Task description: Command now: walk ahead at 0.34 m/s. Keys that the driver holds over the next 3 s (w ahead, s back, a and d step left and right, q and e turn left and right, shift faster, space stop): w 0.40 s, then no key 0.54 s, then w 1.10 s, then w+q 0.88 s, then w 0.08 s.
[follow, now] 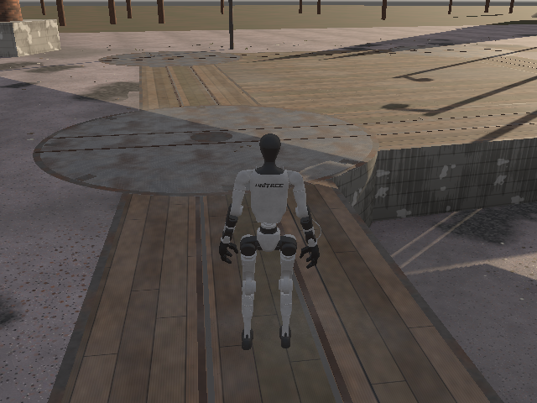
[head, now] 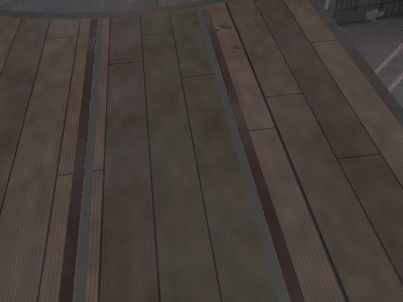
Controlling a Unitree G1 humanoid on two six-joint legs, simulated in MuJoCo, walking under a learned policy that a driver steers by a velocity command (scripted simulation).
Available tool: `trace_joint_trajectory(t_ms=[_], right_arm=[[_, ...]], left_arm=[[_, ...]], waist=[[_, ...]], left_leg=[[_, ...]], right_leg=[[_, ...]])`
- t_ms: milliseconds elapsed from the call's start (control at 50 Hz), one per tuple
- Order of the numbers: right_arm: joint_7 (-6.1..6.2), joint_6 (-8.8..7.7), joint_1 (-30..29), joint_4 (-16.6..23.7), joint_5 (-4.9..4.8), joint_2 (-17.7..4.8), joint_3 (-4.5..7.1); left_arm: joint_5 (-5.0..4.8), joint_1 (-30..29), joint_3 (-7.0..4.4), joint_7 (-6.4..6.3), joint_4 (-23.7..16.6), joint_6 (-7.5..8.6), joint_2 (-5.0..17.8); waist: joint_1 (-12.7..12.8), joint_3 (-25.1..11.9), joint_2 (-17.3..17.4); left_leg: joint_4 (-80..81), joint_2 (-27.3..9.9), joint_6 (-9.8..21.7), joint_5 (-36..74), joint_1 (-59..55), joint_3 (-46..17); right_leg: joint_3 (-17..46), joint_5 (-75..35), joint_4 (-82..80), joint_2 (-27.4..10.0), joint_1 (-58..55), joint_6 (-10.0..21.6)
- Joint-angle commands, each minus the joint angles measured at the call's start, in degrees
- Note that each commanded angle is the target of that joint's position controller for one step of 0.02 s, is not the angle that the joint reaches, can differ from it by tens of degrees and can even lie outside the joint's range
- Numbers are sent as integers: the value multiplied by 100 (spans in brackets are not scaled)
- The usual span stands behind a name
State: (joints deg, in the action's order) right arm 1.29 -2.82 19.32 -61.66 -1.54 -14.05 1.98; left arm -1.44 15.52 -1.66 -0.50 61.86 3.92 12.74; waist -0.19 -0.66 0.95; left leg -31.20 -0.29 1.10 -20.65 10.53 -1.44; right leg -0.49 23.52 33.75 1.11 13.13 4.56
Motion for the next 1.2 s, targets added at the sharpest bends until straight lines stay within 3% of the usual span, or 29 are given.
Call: trace_joint_trajectory(t_ms=[20,40,60,80,100,180,260,360,400,420,440,460,480,500,520,540,560,640,740,800,840,860,880,900,940,1000,1060,1120,1200], right_arm=[[-40,-108,-1078,685,-42,-723,99],[-57,-214,-1235,894,-7,-346,14],[-49,-336,-1236,1002,-2,-444,33],[-100,-402,-1087,945,-72,-599,80],[-163,-438,-935,871,-115,-534,68],[-290,-426,-1333,1025,-1,-400,104],[-329,-348,-2378,1494,38,-65,-70],[-371,-313,-2657,1777,-33,-476,6],[-367,-321,-2048,1663,-20,-747,151],[-339,-305,-1195,1405,-6,-935,279],[-294,-282,-364,1178,37,-1126,367],[-258,-263,390,1020,265,-1644,464],[-295,-217,372,954,251,-1411,375],[-322,-225,-248,1045,156,-1110,274],[-315,-238,-851,1160,136,-819,189],[-352,-285,-1204,1172,149,-620,116],[-370,-334,-1373,1154,176,-475,73],[-339,-385,-1405,900,359,-505,34],[-148,-203,-1242,744,288,-839,86],[-114,-92,-1157,660,216,-753,52],[-112,-56,-975,574,151,-525,-29],[-118,-67,-741,526,207,-414,-69],[-132,-87,-172,452,248,-429,-37],[-94,-40,-242,429,248,-375,-58],[-27,68,-596,472,204,-493,-36],[0,146,-531,438,125,-625,28],[-18,11,-361,439,30,-663,82],[-35,-169,150,281,-22,-1064,238],[-89,-171,-90,412,-39,-935,231]], left_arm=[[-11,951,-151,12,122,156,570],[-33,1737,-325,19,352,170,1166],[47,2050,-339,83,348,227,1322],[120,1711,-219,95,243,286,911],[124,1460,-166,115,114,318,724],[130,1311,-1,100,-9,157,381],[166,1170,-26,-74,-207,94,733],[22,1395,-146,-97,-125,126,935],[83,1253,-207,-93,-182,51,1055],[141,1167,-201,-94,-219,-29,1014],[189,1132,-162,-88,-309,-64,935],[260,1765,9,-35,-417,-4,287],[156,2088,84,3,-211,123,63],[23,1671,-66,29,-306,215,573],[-51,1124,-99,3,-450,233,702],[-9,861,-127,-61,-497,196,682],[48,828,-186,-125,-510,113,673],[134,947,-168,-211,-579,-140,282],[151,-3,-181,-223,-865,-291,472],[161,-305,-222,-222,-919,-351,562],[258,-306,-241,-227,-885,-331,613],[276,-251,-274,-249,-896,-316,809],[190,-386,-347,-271,-880,-322,1209],[131,-428,-317,-228,-773,-328,901],[176,-571,-250,-171,-752,-297,587],[82,-371,-315,-163,-595,-234,693],[26,-496,-292,-136,-651,-60,578],[55,-1001,-237,11,-921,244,413],[-50,-764,-239,194,-812,355,382]], waist=[[696,805,176],[838,566,-1327],[880,458,-1698],[587,575,-908],[427,551,-672],[293,569,-577],[409,881,-544],[209,911,-696],[-193,319,-852],[-620,-193,-871],[-973,-726,-775],[-726,-1752,569],[-585,-2619,1365],[-466,-1737,895],[-288,-896,489],[-91,-438,28],[77,-291,83],[428,-270,280],[178,-440,328],[142,-156,253],[214,9,66],[117,-37,-183],[-348,-74,-796],[-258,-135,-946],[-99,1,-592],[-69,2,-404],[-154,562,-42],[-286,675,698],[40,414,631]], left_leg=[[735,-604,558,-840,1938,-912],[-1189,187,142,-182,2838,265],[-2595,293,65,-994,3680,91],[-3439,-2,171,-897,4079,-274],[-3724,-181,278,-460,4243,-318],[-3130,-589,189,656,4031,116],[-1104,-296,-80,1799,2804,539],[39,-125,206,2179,2104,391],[-22,120,411,1895,1284,494],[-21,305,552,1873,293,597],[-63,-44,725,2372,-1087,271],[-99,-1645,1538,3054,-3375,-1934],[943,-2470,2153,3528,-3597,-3902],[1070,-2206,1886,3616,-2543,-3169],[1109,-1973,1649,3977,-1509,-2094],[1279,-1681,1463,4423,-614,-1399],[1457,-1423,1311,4475,-59,-921],[1774,-1167,1428,4983,911,-246],[1869,-1075,1266,3353,775,-161],[1849,-1060,1140,1570,803,-412],[1552,-768,773,860,889,-412],[1267,-540,523,648,964,-311],[1177,-116,337,406,1136,-29],[1175,9,220,448,681,221],[1025,-33,187,740,494,233],[831,-7,414,-581,601,221],[1018,-456,789,-1464,542,-445],[1380,-1695,1402,-279,-727,-1998],[979,-1757,1206,1804,-859,-1563]], right_leg=[[648,-223,-1150,-381,-1297,237],[2381,209,-1890,-1297,-2206,681],[3884,-381,-2240,-2176,-2630,1175],[3606,-903,-2072,-2215,-2662,1159],[3044,-1286,-2034,-2025,-2666,1007],[1439,-2864,-2328,-1454,-2174,587],[666,-2717,-2837,-1038,-792,549],[542,-3327,-2785,-1441,-1375,425],[389,-5355,-1877,-1498,-1836,263],[221,-6218,-809,-1292,-1752,107],[151,-5765,467,-1044,-964,-107],[-12,-2926,2795,-185,1106,-464],[691,1072,4395,519,1636,-583],[1014,958,4855,135,1901,-504],[688,616,4701,-185,1997,-467],[504,306,4297,-438,1806,-485],[476,112,3885,-619,1485,-467],[404,-400,2629,-692,665,-547],[294,-1404,757,-631,298,-669],[271,-1452,-18,-556,94,-592],[295,-1993,-945,-570,-393,-460],[607,-2807,-1059,-889,-698,-364],[777,-3131,-829,-1063,-852,-96],[681,-2223,-914,-892,-405,-48],[506,-2049,-970,-641,-189,-277],[292,-425,-704,-386,-78,-156],[304,419,-381,-333,830,28],[-138,-539,721,-250,2225,-38],[-236,-114,43,-273,1614,88]])
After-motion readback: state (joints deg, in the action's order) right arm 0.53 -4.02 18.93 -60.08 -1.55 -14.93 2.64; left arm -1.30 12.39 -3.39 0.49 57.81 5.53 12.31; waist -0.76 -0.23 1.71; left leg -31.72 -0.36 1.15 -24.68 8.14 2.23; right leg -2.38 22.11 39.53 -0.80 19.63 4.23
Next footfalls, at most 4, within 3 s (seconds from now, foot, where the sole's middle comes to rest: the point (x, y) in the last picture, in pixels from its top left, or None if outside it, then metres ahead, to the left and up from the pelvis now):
0.44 left None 0.39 0.13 -0.77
0.86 right None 0.50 -0.10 -0.77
1.70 left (180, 220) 0.85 0.13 -0.77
2.26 right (238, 160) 1.16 -0.11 -0.77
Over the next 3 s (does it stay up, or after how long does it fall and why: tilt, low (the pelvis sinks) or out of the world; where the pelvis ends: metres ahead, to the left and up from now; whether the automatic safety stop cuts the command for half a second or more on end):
stays up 1.34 0.13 0.01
